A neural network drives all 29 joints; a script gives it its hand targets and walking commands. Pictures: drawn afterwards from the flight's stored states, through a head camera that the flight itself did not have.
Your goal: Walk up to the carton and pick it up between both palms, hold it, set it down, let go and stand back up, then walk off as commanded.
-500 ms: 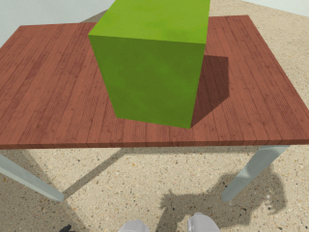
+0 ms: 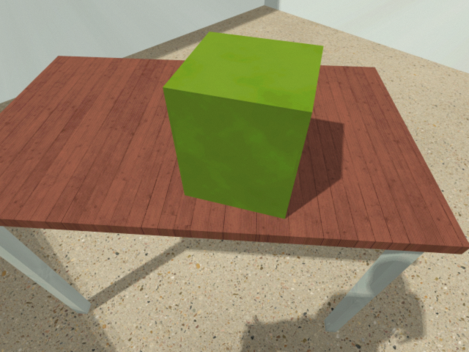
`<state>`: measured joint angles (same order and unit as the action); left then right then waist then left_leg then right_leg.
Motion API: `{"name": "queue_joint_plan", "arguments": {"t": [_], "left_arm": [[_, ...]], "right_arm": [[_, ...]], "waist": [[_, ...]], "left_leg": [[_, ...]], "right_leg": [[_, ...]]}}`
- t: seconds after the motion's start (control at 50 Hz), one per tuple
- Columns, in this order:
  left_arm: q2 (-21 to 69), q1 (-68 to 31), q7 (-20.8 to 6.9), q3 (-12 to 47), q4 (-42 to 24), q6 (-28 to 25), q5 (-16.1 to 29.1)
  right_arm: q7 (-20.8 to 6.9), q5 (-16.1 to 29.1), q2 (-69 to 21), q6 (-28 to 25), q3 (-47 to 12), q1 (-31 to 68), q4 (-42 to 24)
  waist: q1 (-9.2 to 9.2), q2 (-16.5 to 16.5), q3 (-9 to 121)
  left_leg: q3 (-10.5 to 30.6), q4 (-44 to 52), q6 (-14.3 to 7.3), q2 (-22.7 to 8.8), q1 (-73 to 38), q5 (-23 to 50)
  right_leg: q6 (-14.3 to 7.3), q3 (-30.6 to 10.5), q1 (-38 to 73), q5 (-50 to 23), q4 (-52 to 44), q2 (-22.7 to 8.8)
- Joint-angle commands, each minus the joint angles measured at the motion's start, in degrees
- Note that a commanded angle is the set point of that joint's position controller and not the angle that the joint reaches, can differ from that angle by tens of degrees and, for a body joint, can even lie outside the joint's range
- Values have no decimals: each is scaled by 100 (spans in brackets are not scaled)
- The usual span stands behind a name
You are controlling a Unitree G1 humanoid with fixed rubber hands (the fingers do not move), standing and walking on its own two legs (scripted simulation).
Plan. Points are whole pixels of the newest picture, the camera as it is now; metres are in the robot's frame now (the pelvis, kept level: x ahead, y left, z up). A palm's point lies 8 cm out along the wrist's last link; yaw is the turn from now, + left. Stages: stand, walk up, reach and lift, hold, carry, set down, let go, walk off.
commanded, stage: walk up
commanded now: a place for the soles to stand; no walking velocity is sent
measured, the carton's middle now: (247, 127) +0.49 +0.02 +0.13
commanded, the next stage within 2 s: reach and lift in 1.90 s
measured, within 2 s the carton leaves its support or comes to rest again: neither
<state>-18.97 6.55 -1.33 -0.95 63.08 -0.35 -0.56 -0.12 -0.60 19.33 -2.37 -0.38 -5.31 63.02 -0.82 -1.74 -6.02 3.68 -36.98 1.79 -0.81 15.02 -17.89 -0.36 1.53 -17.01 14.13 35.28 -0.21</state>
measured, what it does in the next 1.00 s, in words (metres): stands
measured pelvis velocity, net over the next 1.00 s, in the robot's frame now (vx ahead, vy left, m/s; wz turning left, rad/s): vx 0.05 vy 0.01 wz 0.03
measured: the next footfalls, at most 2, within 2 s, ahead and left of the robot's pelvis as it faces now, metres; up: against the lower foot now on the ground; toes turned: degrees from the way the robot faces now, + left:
none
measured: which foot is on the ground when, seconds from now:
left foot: down 0.00-1.00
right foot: down 0.00-1.00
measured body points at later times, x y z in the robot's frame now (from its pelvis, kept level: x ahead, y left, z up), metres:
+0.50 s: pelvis +0.01 -0.01 +0.02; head +0.03 -0.01 +0.47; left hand +0.11 +0.27 -0.12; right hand +0.09 -0.30 -0.12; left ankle +0.03 +0.14 -0.72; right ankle +0.06 -0.12 -0.72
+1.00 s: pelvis +0.05 +0.01 +0.02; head +0.06 +0.01 +0.47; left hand +0.13 +0.29 -0.12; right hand +0.11 -0.29 -0.12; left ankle +0.03 +0.14 -0.72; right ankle +0.06 -0.12 -0.72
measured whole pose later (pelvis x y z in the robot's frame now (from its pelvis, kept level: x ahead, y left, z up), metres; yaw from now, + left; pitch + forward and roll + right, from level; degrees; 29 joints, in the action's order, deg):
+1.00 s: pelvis +0.05 +0.01 +0.02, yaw +1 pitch -4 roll +0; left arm -18.1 4.2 -0.8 -0.8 64.1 -0.4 -0.2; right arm 0.2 -0.6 18.3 -1.4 -0.4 -7.6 65.4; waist 0.2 -0.7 -5.6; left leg 4.2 -23.5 1.3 -0.2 5.3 -14.5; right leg 0.6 2.2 -7.4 12.3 23.4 -1.4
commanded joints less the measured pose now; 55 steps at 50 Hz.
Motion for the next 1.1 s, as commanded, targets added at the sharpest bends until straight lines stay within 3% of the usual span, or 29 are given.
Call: {"name": "queue_joint_plan", "arguments": {"t": [0.0, 0.06, 0.08, 0.1, 0.2, 0.34, 0.4, 0.46, 0.48, 0.52, 0.58, 0.62, 0.72, 0.78, 0.82, 0.84, 0.86, 0.92, 0.98, 1.08], "left_arm": [[-1462, -515, 78, -240, -370, -196, -27], [-1347, -492, 70, -200, -320, -227, -21], [-1458, -534, 81, -216, -281, -227, -29], [-1439, -561, 90, -230, -301, -245, -15], [-1301, -600, 77, -186, -245, -229, 8], [-1341, -621, 97, -186, -185, -212, 35], [-1271, -691, 95, -185, -284, -192, 37], [-1300, -651, 98, -189, -195, -166, 35], [-1279, -464, 107, -176, -241, -202, 38], [-1388, -538, 97, -208, -236, -200, 1], [-1418, -669, 119, -237, -289, -187, -11], [-1385, -721, 114, -254, -301, -192, -9], [-1263, -666, 108, -235, -327, -215, 21], [-1251, -608, 118, -227, -325, -200, 46], [-1257, -617, 130, -232, -330, -182, 34], [-1273, -564, 125, -228, -321, -185, 48], [-1289, -652, 118, -235, -327, -191, 42], [-1294, -575, 131, -217, -315, -168, 41], [-1311, -570, 138, -246, -315, -147, 51], [-1262, -549, 142, -219, -344, -149, 63]], "right_arm": [[77, 50, 1356, -103, 299, 145, -293], [58, 53, 1397, -104, 271, 267, -226], [62, 51, 1292, -87, 266, 217, -176], [57, 59, 1290, -88, 263, 245, -149], [42, 36, 1368, -94, 250, 361, -64], [52, 74, 1315, -75, 209, 343, 42], [66, 21, 1300, -73, 215, 392, 21], [74, 37, 1325, -89, 204, 413, 29], [57, 27, 1333, -76, 210, 275, -14], [52, 19, 1275, -34, 214, 217, 42], [41, -26, 1229, -25, 241, 76, 25], [48, -8, 1219, -25, 240, 73, 35], [57, -10, 1254, -80, 244, 13, -71], [80, -9, 1265, -74, 257, 13, -111], [97, -4, 1323, -80, 270, -46, -132], [116, 16, 1336, -82, 253, -2, -154], [104, 27, 1345, -77, 269, -42, -139], [133, 17, 1383, -53, 290, 21, -189], [131, 10, 1380, -47, 276, -25, -157], [149, 30, 1289, -65, 299, 62, -214]], "waist": [[152, 17, 457], [82, 28, 503], [162, -201, 559], [146, -230, 644], [104, -15, 663], [95, -169, 726], [53, 48, 681], [16, 24, 777], [-7, 243, 851], [21, -104, 745], [73, 103, 485], [65, 15, 518], [71, 159, 713], [60, 173, 714], [99, 367, 670], [38, 297, 746], [101, 289, 731], [51, 283, 607], [60, 82, 661], [51, 256, 788]], "left_leg": [[524, 1252, -509, -327, 35, -272], [475, 1317, -494, -336, -153, -75], [365, 1290, -453, -295, -323, 131], [329, 1258, -457, -288, -328, 262], [477, 1626, -464, -427, -326, 467], [381, 1707, -362, -410, -449, 992], [326, 1810, -375, -449, -450, 910], [437, 1942, -374, -502, -419, 1228], [382, 1906, -402, -445, -353, 901], [219, 1822, -350, -321, -413, 653], [277, 1861, -334, -324, -309, 621], [285, 1930, -351, -343, -197, 603], [393, 1959, -383, -474, -453, 1346], [376, 1918, -373, -490, -491, 1577], [378, 1877, -378, -498, -601, 1821], [436, 1832, -398, -521, -526, 1798], [394, 1881, -386, -507, -507, 1842], [365, 1824, -392, -480, -546, 1861], [433, 1824, -400, -486, -505, 1831], [448, 1838, -403, -562, -676, 2145]], "right_leg": [[-388, -1026, 151, 842, -1466, -743], [-348, -1083, 234, 604, -1724, -792], [-370, -1176, 217, 591, -1752, -886], [-369, -1074, 299, 709, -1770, -860], [-278, -811, 659, 356, -1731, -765], [-239, -673, 915, -142, -1813, -780], [-242, -720, 890, -43, -1805, -797], [-195, -549, 1246, -598, -1644, -728], [-179, -620, 1342, -250, -1782, -719], [-245, -765, 1160, 358, -2006, -844], [-250, -808, 996, 747, -2079, -824], [-223, -772, 1189, 769, -2075, -803], [-202, -494, 1327, -477, -1753, -696], [-152, -494, 1466, -871, -1697, -692], [-181, -476, 1383, -1025, -1602, -698], [-179, -398, 1512, -1144, -1617, -698], [-183, -433, 1533, -1104, -1592, -721], [-186, -385, 1377, -1248, -1579, -696], [-159, -311, 1493, -1253, -1568, -669], [-140, -309, 1583, -1565, -1444, -723]]}}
